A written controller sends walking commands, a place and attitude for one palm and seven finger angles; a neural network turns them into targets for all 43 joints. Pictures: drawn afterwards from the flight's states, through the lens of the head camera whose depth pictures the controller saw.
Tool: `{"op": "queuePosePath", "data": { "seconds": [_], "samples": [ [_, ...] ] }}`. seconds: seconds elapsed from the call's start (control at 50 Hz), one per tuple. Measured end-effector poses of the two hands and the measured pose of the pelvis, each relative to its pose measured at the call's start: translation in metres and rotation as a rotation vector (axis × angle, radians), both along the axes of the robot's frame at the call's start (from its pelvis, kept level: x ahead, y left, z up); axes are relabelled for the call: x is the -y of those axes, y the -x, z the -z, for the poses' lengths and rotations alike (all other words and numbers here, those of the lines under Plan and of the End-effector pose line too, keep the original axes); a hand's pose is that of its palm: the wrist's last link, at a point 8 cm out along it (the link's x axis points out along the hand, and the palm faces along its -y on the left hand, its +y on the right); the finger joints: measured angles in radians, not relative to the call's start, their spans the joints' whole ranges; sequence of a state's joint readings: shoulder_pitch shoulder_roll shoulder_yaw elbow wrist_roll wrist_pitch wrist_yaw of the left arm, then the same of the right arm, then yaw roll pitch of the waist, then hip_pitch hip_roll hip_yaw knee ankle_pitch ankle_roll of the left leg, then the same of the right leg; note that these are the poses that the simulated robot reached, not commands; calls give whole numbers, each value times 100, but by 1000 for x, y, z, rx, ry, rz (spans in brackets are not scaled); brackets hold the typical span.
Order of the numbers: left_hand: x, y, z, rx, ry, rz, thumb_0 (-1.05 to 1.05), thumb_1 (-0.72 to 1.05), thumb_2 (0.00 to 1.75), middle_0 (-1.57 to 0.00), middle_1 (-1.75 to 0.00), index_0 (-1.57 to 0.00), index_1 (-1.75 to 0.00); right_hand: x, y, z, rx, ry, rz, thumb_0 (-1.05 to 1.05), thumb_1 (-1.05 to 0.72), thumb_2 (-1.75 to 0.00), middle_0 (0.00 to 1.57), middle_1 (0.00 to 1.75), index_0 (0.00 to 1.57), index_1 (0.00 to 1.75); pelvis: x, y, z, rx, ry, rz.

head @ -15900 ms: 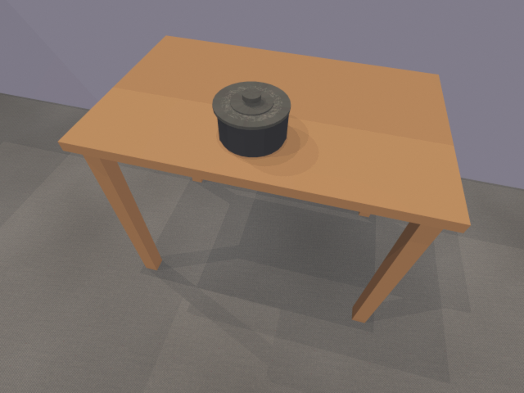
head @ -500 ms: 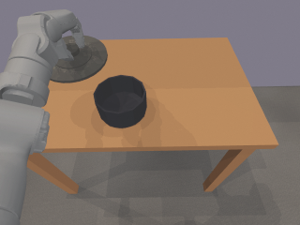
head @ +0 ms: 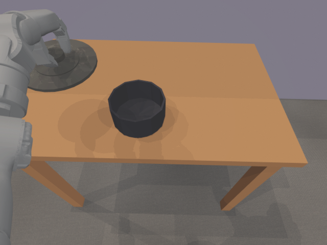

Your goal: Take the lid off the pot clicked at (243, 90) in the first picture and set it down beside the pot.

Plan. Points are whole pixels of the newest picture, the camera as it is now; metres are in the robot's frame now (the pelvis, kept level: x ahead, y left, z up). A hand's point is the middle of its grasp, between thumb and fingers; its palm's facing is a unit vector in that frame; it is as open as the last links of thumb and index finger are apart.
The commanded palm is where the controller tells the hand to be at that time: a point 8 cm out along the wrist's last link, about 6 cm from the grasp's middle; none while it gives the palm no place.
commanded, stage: move the lid sideways beside the pot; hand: left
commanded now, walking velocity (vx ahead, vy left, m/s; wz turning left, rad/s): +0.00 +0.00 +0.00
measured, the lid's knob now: (54, 55) +0.52 +0.24 +0.19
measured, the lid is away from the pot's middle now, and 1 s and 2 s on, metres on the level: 0.18 0.23 0.24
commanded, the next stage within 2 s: lower the lid onto the table in 0.66 s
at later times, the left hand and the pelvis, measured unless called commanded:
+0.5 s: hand (28, 51) +0.50 +0.28 +0.21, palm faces -0.33 -0.06 -0.94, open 7.4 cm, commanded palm +0.52 +0.28 +0.28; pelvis +0.01 +0.01 +0.00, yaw +0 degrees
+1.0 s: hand (25, 55) +0.50 +0.29 +0.20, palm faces -0.35 -0.05 -0.94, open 7.4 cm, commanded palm +0.51 +0.28 +0.26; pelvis +0.02 +0.01 +0.00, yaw +1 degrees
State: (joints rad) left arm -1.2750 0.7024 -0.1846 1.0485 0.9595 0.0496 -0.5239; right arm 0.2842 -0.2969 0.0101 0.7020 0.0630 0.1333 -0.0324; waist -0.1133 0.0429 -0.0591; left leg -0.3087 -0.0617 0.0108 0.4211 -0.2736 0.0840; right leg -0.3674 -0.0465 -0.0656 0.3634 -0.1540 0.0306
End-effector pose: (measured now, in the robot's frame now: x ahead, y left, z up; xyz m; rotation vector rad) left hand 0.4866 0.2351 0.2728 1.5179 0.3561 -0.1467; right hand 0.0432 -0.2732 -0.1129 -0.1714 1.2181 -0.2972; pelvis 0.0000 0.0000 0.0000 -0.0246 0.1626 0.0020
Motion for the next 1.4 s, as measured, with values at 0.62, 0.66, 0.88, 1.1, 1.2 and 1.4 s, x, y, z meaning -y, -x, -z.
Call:
{"op": "queuePosePath", "data": {
  "seconds": [0.62, 0.66, 0.88, 1.1, 1.2, 1.4],
  "samples": [
    [-51, -20, 5, -13, -9, -36, -3, 31, 65, -73, -99, -64, -94, -11, 32, 1, -143, 12, 61, 1, -91, -90, 20, 29, 20, 30, -10, -14, 1, -40, 16, 3],
    [-53, -21, 4, -11, -9, -42, -3, 31, 65, -73, -99, -64, -94, -12, 29, 1, -145, 7, 55, 1, -91, -90, 20, 29, 20, 30, -10, -15, 1, -43, 16, 0],
    [-59, -17, 5, -20, -4, -72, -3, 31, 65, -72, -99, -64, -94, -14, 0, 4, -108, -14, 7, 1, -91, -90, 20, 29, 20, 30, -10, -19, 2, -47, 17, -12],
    [-46, -14, 23, -53, 4, -26, -3, 31, 65, -73, -99, -64, -94, -13, -20, 3, -55, -5, -22, 1, -91, -90, 20, 29, 20, 30, -7, -16, 2, -43, 15, -18],
    [-43, -15, 31, -59, -3, -9, -3, 31, 65, -73, -99, -64, -94, -9, -13, 2, -60, 5, -8, 1, -91, -90, 20, 29, 20, 30, -5, -14, 2, -43, 15, -11],
    [-47, -14, 46, -91, -2, -16, -3, 31, 65, -73, -99, -64, -94, -1, 23, 2, -140, 27, 46, 1, -91, -90, 20, 29, 20, 30, -1, -10, 3, -48, 16, -2]
  ]
}}
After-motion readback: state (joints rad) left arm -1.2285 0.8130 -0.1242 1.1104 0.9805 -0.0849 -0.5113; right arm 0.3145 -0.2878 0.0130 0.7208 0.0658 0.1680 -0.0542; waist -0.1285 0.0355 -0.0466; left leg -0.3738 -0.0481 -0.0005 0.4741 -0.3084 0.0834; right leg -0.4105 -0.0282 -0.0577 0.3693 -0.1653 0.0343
